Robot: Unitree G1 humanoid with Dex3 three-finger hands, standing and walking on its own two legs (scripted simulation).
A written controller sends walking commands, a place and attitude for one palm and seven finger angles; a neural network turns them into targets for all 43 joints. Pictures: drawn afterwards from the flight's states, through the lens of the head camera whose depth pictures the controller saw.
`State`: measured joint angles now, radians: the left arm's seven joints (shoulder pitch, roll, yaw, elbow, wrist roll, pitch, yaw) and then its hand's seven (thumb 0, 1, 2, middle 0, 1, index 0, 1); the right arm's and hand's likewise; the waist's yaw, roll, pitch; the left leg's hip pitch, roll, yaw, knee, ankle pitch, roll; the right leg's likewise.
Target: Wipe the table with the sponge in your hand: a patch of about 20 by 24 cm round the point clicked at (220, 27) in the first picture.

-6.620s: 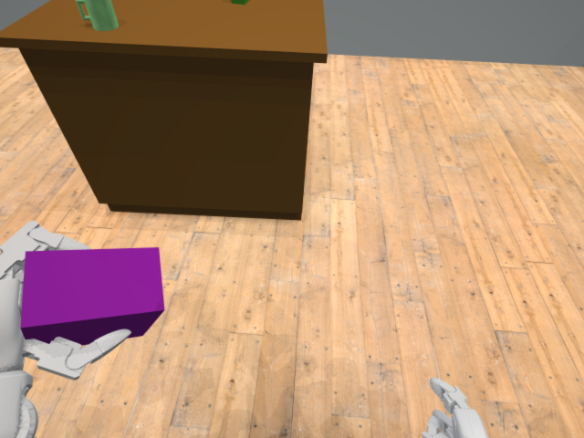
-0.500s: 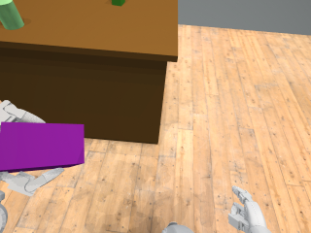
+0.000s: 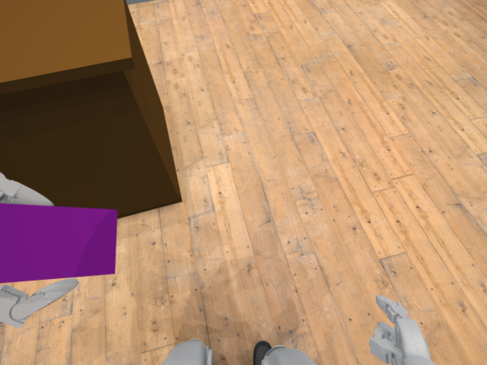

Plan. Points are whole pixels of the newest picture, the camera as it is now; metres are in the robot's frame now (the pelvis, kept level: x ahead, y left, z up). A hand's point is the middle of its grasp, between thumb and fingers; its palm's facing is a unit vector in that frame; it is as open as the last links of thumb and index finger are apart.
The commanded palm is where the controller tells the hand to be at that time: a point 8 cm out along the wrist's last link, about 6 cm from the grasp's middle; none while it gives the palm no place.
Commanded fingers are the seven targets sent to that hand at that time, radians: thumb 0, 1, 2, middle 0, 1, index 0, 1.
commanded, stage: turn to face it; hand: left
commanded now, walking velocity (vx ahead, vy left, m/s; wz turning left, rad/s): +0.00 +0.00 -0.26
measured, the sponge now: (62, 247) +0.24 +0.20 +0.16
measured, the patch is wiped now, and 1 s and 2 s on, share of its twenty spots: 0.00 0.00 0.00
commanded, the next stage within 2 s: take the last steps up to it in 0.22 s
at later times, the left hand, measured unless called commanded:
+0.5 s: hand (56, 288) +0.19 +0.18 +0.17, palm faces +0.36 -0.83 -0.43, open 10.8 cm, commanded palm +0.13 +0.24 +0.18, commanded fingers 0.00 0.10 1.30 -1.20 -1.60 -1.20 -1.60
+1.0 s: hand (4, 269) +0.21 +0.25 +0.17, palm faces +0.39 -0.82 -0.42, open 10.8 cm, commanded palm +0.16 +0.28 +0.18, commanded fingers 0.00 0.10 1.30 -1.20 -1.60 -1.20 -1.60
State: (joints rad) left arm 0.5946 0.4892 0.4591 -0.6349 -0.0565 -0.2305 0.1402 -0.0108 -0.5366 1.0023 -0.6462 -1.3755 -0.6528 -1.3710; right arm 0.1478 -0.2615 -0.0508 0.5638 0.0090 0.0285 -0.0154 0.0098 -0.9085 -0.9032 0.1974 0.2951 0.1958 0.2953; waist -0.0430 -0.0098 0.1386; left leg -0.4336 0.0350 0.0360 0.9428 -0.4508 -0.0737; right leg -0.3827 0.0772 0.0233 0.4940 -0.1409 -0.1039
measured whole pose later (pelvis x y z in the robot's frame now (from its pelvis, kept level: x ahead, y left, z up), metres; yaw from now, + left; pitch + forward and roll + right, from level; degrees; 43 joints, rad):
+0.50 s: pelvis -0.06 -0.03 -0.01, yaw -5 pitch -1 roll -1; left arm 0.36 0.34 0.32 -0.43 0.01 -0.18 0.15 -0.01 -0.54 1.00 -0.65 -1.38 -0.65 -1.37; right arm 0.19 -0.16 0.04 0.63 0.01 -0.07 -0.03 0.01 -0.90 -0.90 0.20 0.30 0.20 0.30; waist 0.03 0.07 0.05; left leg -0.34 0.11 0.03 0.85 -0.47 -0.03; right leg -0.31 0.00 -0.10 0.65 -0.31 -0.03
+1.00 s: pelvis -0.02 +0.01 +0.00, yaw -4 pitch -1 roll +0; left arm 0.44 0.35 0.35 -0.43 0.01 -0.22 0.16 -0.01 -0.54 1.00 -0.65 -1.38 -0.65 -1.37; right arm 0.23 -0.18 -0.03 0.64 0.00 -0.10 -0.05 0.01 -0.91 -0.90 0.20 0.29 0.20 0.30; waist 0.01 0.00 0.03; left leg -0.24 0.04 0.12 0.54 -0.27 0.03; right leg -0.38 -0.07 -0.11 0.92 -0.49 0.02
